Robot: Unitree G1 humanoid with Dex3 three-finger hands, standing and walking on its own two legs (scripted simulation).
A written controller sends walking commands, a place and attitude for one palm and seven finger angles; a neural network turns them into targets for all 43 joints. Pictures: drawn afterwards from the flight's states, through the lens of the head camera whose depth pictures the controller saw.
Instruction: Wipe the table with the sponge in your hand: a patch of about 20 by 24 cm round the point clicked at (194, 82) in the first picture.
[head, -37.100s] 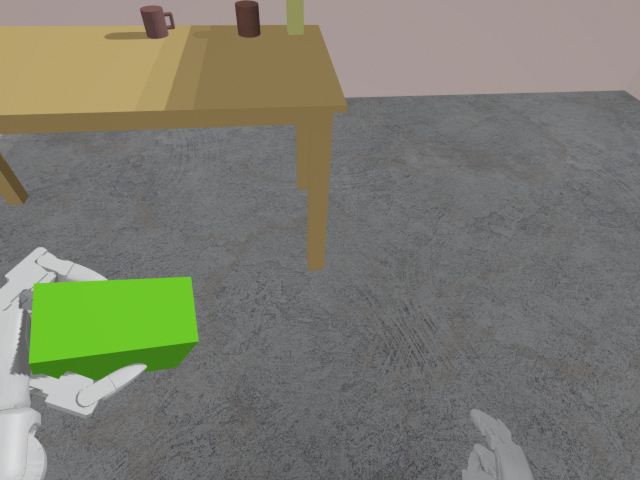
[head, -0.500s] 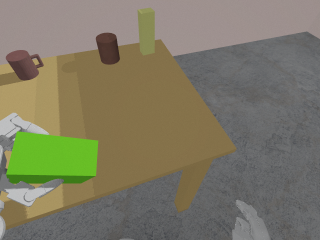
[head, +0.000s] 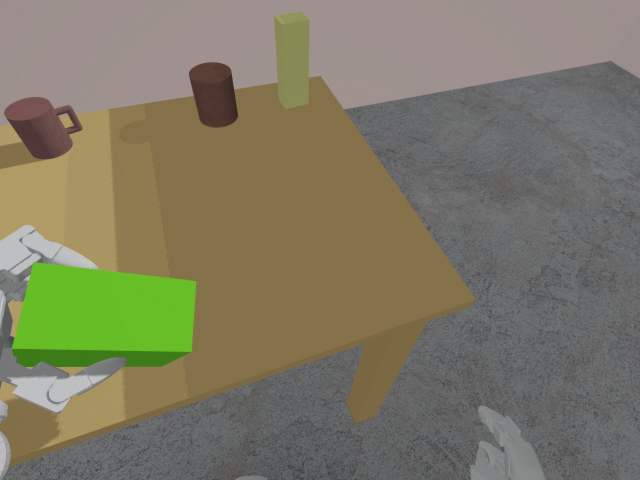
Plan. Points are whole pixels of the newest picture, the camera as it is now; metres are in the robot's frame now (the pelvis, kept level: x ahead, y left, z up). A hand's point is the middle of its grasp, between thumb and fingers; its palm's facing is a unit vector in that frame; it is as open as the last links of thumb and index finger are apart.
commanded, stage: shuffle to correct the standing spot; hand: left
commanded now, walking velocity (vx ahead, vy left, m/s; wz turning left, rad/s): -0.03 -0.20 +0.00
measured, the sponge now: (133, 324) +0.23 +0.20 +0.13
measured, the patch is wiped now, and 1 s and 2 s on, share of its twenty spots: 0.00 0.00 0.00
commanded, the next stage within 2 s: come to a stop and stand still in 2.00 s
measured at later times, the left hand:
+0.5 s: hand (73, 323) +0.22 +0.23 +0.16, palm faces +0.30 -0.86 -0.42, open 10.5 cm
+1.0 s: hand (63, 321) +0.22 +0.25 +0.16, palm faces +0.31 -0.85 -0.42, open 10.5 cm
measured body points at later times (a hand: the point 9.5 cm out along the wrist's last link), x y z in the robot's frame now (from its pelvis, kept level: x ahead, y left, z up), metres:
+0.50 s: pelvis +0.00 +0.00 +0.00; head +0.02 +0.00 +0.44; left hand +0.20 +0.28 +0.18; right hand +0.17 -0.24 -0.08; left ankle +0.03 +0.14 -0.73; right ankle -0.02 -0.07 -0.73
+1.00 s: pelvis +0.00 +0.00 +0.00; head +0.03 +0.01 +0.45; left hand +0.20 +0.29 +0.18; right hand +0.16 -0.23 -0.09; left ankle +0.03 +0.14 -0.73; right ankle -0.02 -0.07 -0.73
